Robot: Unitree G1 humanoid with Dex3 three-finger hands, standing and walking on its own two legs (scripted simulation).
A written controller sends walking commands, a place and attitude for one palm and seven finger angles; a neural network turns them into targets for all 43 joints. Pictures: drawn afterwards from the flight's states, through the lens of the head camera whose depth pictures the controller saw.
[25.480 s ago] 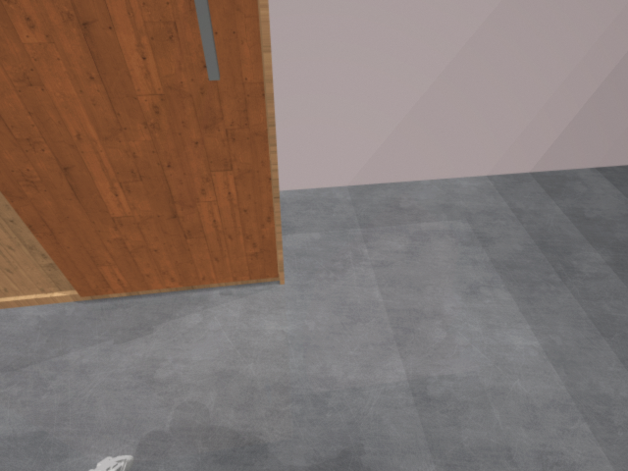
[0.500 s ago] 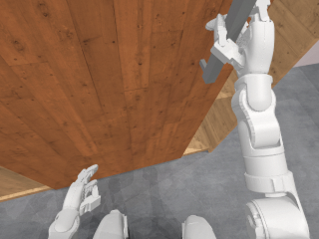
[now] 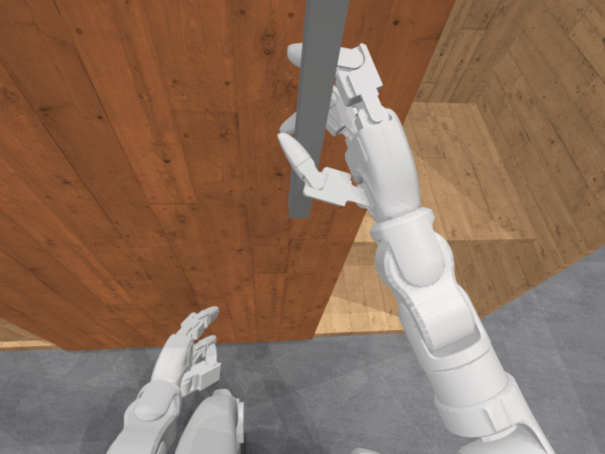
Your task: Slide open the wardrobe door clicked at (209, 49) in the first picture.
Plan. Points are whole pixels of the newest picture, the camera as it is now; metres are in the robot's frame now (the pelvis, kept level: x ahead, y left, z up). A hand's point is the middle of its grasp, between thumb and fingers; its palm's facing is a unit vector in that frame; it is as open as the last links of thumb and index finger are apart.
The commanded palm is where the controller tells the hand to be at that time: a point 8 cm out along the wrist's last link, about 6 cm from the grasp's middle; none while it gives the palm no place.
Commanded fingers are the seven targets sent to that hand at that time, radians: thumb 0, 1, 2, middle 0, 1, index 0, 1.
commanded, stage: step sideways, sliding the door along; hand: right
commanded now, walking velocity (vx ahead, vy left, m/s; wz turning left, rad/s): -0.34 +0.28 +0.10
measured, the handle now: (307, 113) +0.39 +0.01 +0.23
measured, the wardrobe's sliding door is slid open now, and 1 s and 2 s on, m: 0.47 0.52 0.52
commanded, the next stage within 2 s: stop walking and hold the door there in 0.54 s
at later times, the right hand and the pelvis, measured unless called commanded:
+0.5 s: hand (218, 156) +0.34 +0.08 +0.22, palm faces +0.01 +1.00 +0.01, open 6.9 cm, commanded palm +0.32 +0.09 +0.22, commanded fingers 0.00 -0.90 -0.90 0.45 1.40 0.45 1.40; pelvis -0.08 +0.16 +0.00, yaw +0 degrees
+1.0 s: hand (225, 148) +0.35 +0.08 +0.22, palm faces +0.34 +0.91 -0.24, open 6.1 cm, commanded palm +0.31 +0.03 +0.20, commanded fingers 0.00 -0.90 -0.90 0.45 1.40 0.45 1.40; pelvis -0.07 +0.29 +0.00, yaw +2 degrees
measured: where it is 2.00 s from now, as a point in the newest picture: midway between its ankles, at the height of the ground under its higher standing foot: outside the picture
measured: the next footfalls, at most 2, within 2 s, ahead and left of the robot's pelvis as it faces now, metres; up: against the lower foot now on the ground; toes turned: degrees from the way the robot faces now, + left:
left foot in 0.10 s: +0.12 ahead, +0.15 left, +0.00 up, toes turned +5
right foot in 0.42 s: -0.07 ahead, +0.02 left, +0.00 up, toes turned -8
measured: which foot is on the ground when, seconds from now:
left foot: up 0.00-0.08, down 0.10-0.42, up 0.44-0.72, down 0.74-1.00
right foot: down 0.00-0.12, up 0.14-0.40, down 0.42-0.76, up 0.78-0.98, down 1.00-1.00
